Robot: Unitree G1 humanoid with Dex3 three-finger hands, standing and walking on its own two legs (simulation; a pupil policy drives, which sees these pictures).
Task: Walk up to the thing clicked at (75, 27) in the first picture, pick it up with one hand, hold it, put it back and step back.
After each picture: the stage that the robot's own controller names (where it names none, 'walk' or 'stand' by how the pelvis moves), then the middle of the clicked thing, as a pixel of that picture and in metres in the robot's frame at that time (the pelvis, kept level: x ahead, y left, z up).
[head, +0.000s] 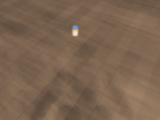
stand; (75, 30) +1.61 +0.06 -0.72
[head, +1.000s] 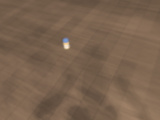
walk; (66, 43) +1.47 +0.26 -0.71
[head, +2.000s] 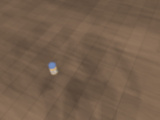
walk; (53, 68) +0.95 +0.34 -0.72
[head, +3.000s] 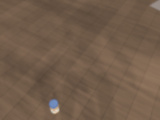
walk; (54, 106) +0.55 +0.22 -0.69
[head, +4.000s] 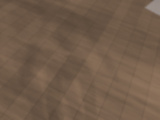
stand; out of the picture +0.32 +0.10 -0.70
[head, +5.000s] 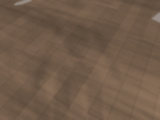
stand; out of the picture +0.29 +0.12 -0.72
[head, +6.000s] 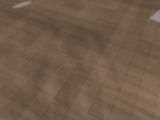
stand; out of the picture +0.29 +0.12 -0.73
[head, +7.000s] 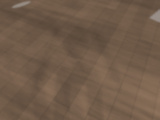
stand; out of the picture +0.28 +0.13 -0.73
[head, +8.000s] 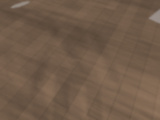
stand; out of the picture +0.28 +0.13 -0.73
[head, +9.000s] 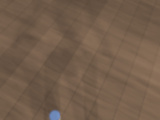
go down; (55, 117) +0.31 +0.12 -0.62
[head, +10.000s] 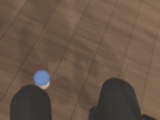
go down; (42, 80) +0.38 +0.13 -0.31
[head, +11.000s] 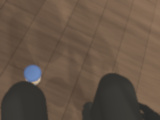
close in; (33, 75) +0.38 +0.13 -0.29
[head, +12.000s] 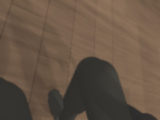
close; out of the picture +0.39 +0.16 -0.23
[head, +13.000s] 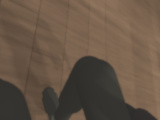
lift; out of the picture +0.39 +0.18 -0.23
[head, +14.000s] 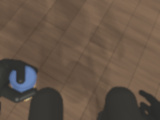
lift; (23, 84) +0.31 +0.19 -0.06
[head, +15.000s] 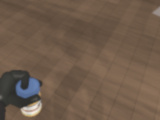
hold; (29, 97) +0.30 +0.17 +0.02
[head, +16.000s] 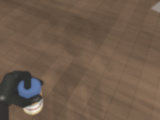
hold; (31, 96) +0.31 +0.17 +0.00
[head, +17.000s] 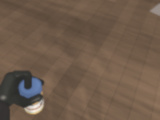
hold; (32, 96) +0.31 +0.17 +0.00
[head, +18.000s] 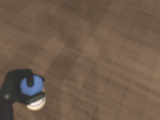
crouch; (33, 93) +0.32 +0.16 -0.05
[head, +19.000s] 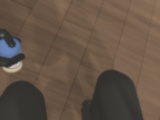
lower; (10, 56) +0.42 +0.18 -0.14
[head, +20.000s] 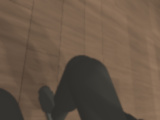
lower; out of the picture +0.43 +0.23 -0.24
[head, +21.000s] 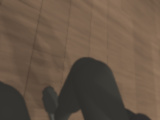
lower; out of the picture +0.42 +0.22 -0.24
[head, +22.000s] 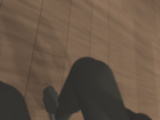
lower; out of the picture +0.42 +0.22 -0.24
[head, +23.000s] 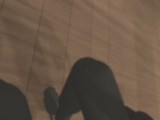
lower; out of the picture +0.41 +0.22 -0.24
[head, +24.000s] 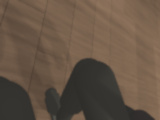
loosen; out of the picture +0.40 +0.21 -0.24
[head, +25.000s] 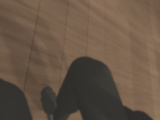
withdraw; out of the picture +0.39 +0.21 -0.24
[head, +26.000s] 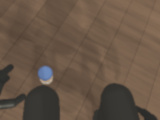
walk; (45, 75) +0.41 +0.15 -0.36
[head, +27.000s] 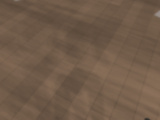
stand; out of the picture +0.33 +0.12 -0.66
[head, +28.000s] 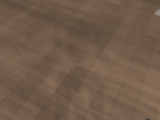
stand; out of the picture +0.34 +0.13 -0.67
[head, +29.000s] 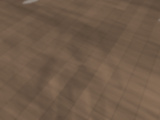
stand; out of the picture +0.35 +0.12 -0.70
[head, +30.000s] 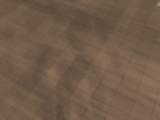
walk; out of the picture +0.37 +0.13 -0.71
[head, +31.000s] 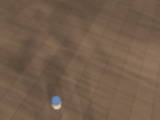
walk; (56, 102) +0.49 +0.14 -0.71
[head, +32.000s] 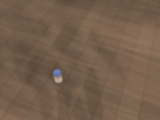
walk; (57, 76) +0.75 +0.24 -0.70
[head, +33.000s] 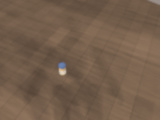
stand; (62, 68) +0.97 +0.18 -0.71
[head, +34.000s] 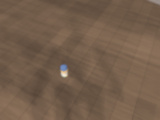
stand; (64, 70) +0.96 +0.17 -0.73
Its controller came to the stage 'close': yes
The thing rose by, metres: 0.71
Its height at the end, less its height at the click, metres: +0.00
